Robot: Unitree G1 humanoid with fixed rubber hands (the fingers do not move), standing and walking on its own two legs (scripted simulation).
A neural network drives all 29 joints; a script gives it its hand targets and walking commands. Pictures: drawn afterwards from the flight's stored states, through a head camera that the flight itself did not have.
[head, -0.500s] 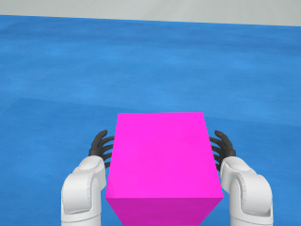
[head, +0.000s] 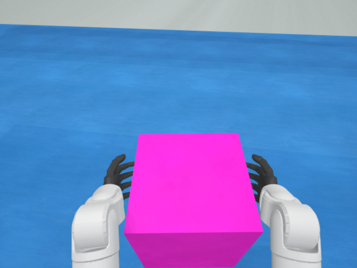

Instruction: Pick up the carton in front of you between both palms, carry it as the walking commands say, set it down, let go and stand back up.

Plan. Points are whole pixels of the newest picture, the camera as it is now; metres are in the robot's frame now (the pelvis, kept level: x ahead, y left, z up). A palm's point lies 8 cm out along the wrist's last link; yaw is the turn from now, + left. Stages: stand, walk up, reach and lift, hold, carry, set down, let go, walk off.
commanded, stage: carry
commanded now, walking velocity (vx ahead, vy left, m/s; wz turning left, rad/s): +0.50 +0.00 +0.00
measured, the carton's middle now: (188, 204) +0.27 +0.00 +0.03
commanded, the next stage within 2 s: none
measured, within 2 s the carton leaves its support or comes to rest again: neither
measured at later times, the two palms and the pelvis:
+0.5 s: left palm (134, 96) +0.60 +0.16 +0.10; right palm (231, 95) +0.60 -0.14 +0.10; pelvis +0.34 +0.01 +0.00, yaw -1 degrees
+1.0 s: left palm (145, 59) +0.85 +0.15 +0.10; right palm (221, 60) +0.84 -0.15 +0.09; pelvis +0.58 +0.01 +0.01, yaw +0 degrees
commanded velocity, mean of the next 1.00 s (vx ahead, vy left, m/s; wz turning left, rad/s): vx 0.24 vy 0.00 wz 0.00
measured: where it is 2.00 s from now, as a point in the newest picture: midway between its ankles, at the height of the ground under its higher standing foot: (185, 228)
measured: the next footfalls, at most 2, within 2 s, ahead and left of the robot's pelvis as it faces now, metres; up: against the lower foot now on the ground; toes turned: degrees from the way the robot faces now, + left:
left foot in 0.50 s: +0.52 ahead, +0.11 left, +0.00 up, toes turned +9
right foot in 0.88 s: +0.66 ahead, -0.11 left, +0.00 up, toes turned +21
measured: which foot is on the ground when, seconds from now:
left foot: down 0.00-0.04, up 0.06-0.48, down 0.50-1.00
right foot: down 0.00-0.52, up 0.54-0.86, down 0.88-1.00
